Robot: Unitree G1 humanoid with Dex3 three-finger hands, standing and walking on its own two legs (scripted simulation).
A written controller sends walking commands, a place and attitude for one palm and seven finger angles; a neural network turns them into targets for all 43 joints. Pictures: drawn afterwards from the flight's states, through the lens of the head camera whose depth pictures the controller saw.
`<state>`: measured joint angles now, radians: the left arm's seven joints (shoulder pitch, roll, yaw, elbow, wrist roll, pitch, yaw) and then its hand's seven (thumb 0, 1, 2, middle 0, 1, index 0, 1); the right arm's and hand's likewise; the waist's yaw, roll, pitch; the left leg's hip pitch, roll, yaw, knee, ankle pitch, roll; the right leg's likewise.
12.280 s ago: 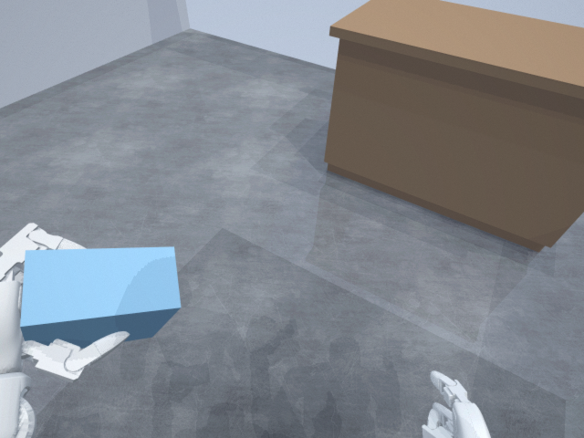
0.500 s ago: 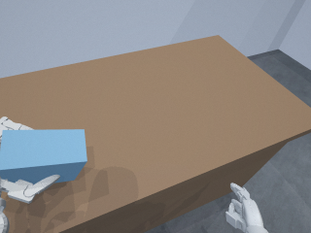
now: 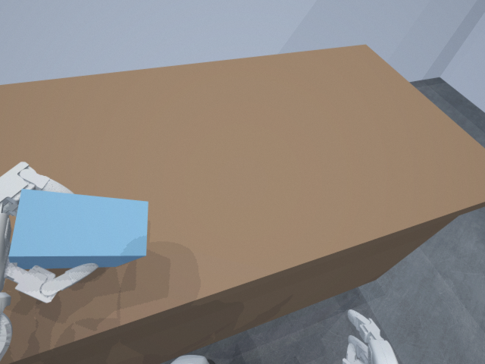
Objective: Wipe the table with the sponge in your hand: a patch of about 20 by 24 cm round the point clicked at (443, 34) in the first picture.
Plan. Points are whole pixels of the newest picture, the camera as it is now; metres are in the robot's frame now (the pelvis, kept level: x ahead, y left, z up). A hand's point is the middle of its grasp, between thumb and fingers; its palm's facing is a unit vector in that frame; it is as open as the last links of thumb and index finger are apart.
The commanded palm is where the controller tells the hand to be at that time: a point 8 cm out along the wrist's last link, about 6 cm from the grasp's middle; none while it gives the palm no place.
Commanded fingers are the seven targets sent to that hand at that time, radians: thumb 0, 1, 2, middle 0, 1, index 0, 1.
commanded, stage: come to a stop and stand still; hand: left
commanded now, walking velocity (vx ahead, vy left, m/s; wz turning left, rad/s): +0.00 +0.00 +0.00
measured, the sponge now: (97, 236) +0.24 +0.22 +0.12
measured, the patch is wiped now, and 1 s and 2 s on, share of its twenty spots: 0.00 0.00 0.00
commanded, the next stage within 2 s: look again from close up in 0.86 s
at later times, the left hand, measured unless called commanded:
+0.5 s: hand (59, 205) +0.25 +0.26 +0.16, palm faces +0.41 -0.82 -0.40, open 10.7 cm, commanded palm +0.19 +0.29 +0.18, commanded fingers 0.00 0.10 1.30 -1.20 -1.60 -1.20 -1.60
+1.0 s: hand (75, 198) +0.27 +0.25 +0.16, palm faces +0.38 -0.82 -0.41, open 10.7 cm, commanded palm +0.21 +0.28 +0.18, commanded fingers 0.00 0.10 1.30 -1.20 -1.60 -1.20 -1.60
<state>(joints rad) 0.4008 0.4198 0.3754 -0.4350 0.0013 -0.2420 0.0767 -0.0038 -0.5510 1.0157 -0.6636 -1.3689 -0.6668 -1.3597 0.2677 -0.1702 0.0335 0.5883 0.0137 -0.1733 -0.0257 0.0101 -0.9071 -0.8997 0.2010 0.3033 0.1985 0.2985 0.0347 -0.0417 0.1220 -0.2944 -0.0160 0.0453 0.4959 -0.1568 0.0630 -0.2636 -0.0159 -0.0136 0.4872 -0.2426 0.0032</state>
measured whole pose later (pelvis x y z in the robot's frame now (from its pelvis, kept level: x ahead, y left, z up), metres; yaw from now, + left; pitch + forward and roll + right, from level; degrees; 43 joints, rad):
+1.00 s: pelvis +0.06 -0.01 +0.01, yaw +2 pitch +0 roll -1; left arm 0.46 0.37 0.35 -0.48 -0.03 -0.20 0.10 0.00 -0.55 1.02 -0.66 -1.37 -0.67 -1.36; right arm 0.20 -0.21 0.00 0.58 0.02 -0.10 -0.05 0.01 -0.91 -0.90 0.20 0.30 0.21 0.31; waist 0.02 -0.01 0.06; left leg -0.23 -0.01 0.03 0.45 -0.22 0.04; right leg -0.16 0.01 0.02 0.38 -0.21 0.02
